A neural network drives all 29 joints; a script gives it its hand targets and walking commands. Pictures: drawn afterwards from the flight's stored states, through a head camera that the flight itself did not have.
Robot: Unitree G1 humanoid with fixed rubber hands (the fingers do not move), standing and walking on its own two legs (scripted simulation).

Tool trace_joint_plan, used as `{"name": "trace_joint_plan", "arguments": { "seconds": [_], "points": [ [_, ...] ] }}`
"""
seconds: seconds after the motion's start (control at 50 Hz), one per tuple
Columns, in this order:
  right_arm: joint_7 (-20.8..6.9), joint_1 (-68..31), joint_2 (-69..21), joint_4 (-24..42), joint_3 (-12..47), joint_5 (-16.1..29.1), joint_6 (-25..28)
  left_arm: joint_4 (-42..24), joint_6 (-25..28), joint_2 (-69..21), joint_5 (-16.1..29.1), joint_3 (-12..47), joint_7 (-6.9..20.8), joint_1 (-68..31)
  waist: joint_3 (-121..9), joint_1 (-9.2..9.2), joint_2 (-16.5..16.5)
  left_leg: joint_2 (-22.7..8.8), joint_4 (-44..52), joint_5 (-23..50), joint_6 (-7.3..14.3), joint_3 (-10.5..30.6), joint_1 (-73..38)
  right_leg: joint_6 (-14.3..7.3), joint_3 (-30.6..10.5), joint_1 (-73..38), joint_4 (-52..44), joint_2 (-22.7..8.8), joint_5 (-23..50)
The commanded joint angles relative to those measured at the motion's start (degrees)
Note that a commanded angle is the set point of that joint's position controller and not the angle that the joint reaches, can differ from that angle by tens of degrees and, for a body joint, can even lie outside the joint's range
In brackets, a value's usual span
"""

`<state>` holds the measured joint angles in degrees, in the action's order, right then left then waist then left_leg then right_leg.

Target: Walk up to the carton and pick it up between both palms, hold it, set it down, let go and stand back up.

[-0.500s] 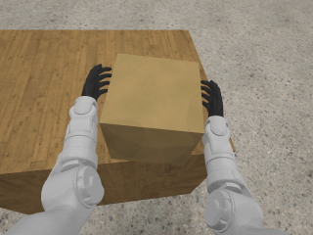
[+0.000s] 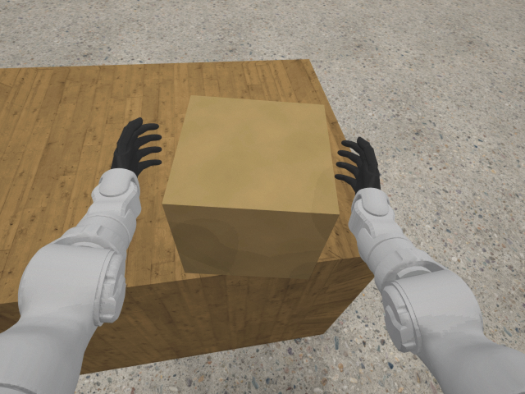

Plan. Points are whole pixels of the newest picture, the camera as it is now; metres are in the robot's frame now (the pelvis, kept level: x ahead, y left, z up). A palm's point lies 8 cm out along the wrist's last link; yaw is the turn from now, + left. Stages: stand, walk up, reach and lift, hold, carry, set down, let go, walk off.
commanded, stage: set down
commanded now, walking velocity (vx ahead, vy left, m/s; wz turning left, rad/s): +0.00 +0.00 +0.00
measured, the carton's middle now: (252, 191) +0.44 +0.02 +0.02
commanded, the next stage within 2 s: none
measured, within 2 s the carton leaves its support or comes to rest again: neither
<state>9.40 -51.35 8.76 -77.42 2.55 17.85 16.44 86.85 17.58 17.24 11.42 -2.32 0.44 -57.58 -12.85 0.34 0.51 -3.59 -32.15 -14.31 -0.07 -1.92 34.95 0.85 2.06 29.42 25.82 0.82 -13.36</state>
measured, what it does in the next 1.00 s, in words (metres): stands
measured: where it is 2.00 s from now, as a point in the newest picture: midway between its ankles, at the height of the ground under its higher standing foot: outside the picture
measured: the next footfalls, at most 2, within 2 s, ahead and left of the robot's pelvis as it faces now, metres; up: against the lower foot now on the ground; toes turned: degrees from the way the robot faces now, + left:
none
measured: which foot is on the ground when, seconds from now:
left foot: down 0.00-1.00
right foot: down 0.00-1.00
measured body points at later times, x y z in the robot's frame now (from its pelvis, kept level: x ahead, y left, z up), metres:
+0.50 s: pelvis -0.03 -0.01 +0.00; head +0.01 +0.02 +0.45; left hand +0.45 +0.23 +0.15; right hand +0.44 -0.17 +0.14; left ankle +0.00 +0.11 -0.73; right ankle -0.03 -0.13 -0.73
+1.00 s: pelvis -0.02 -0.01 +0.01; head +0.00 +0.02 +0.46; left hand +0.45 +0.25 +0.21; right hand +0.44 -0.18 +0.21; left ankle +0.00 +0.11 -0.73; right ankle -0.03 -0.13 -0.73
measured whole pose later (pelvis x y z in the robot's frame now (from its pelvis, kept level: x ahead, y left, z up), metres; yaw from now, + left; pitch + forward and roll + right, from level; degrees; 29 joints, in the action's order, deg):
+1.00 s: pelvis -0.02 -0.01 +0.01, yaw +1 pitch +8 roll -2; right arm 8.6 -59.3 17.4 -58.1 5.2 26.8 -12.6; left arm 64.7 -13.9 29.1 18.9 4.4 3.6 -63.6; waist -7.4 2.8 -1.5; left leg -2.6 -22.6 -9.0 -0.7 -0.8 21.6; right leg 0.2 2.5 16.2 17.1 0.5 -8.9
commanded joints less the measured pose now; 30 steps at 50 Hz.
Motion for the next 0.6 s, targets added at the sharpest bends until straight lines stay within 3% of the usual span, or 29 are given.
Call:
{"name": "trace_joint_plan", "arguments": {
  "seconds": [0.0,0.08,0.16,0.26,0.3,0.36,0.42,0.5,0.58],
  "points": [
    [-1.6,-24.4,12.3,7.9,2.8,4.9,0.0,-6.7,1.4,10.0,6.2,6.3,0.8,-23.4,-28.4,1.71,2.3,2.2,-2.8,30.2,-4.4,0.3,-23.5,-0.3,1.6,-5.3,0.7,1.8,21.7],
    [-4.3,-25.8,13.5,9.6,5.0,8.8,-4.0,-7.2,-0.2,11.4,10.6,11.6,1.7,-26.2,-26.0,1.82,3.7,1.8,-2.1,24.7,-3.8,1.0,-24.7,-1.1,2.1,1.7,-0.8,1.0,10.3],
    [-5.7,-30.3,13.4,13.5,4.8,8.8,-7.6,-7.8,-1.4,12.6,14.1,15.2,2.3,-31.5,-27.1,1.94,2.9,2.3,-1.0,15.9,-2.1,0.9,-20.7,-1.0,1.8,3.4,-0.2,-0.2,3.6],
    [-6.1,-31.1,14.3,12.9,3.2,8.0,-10.9,-8.7,-4.4,13.1,15.7,18.0,2.1,-34.0,-28.5,2.79,4.9,2.3,0.1,13.1,-2.1,1.8,-21.9,-1.4,1.9,4.0,0.2,-0.5,2.0],
    [-5.7,-31.7,15.6,14.8,1.1,7.1,-11.3,-12.4,-5.8,14.1,15.0,17.0,1.7,-36.0,-31.4,2.40,6.5,2.2,0.5,14.6,-2.4,1.6,-23.5,-1.5,1.9,3.0,0.3,-0.3,4.2],
    [-4.6,-31.6,16.7,14.9,-0.4,5.7,-12.7,-13.3,-9.3,14.8,12.3,14.1,1.7,-34.9,-31.2,3.07,6.3,2.4,1.0,18.4,-2.3,1.7,-25.7,-0.9,1.7,0.5,-0.9,0.2,9.1],
    [-3.2,-30.9,18.6,16.9,-2.9,4.1,-14.2,-18.3,-12.9,16.8,9.3,10.0,1.6,-35.0,-31.9,2.50,6.9,2.8,2.1,21.6,-2.8,1.1,-28.0,-0.6,1.3,-4.6,-2.0,0.6,14.4],
    [-1.9,-31.8,16.5,19.8,-1.7,3.8,-16.9,-18.3,-16.6,16.2,6.9,6.6,2.1,-32.2,-27.8,1.88,4.1,2.9,3.7,21.7,-2.1,0.9,-26.9,0.1,0.5,-10.9,-3.7,0.5,17.3],
    [-1.2,-32.6,15.0,21.7,0.8,5.5,-19.7,-18.5,-18.5,16.9,7.8,6.1,2.1,-31.3,-25.8,1.57,1.5,3.4,4.5,22.4,-1.1,0.9,-26.8,0.3,-0.2,-14.3,-4.2,0.5,19.0]
  ]
}}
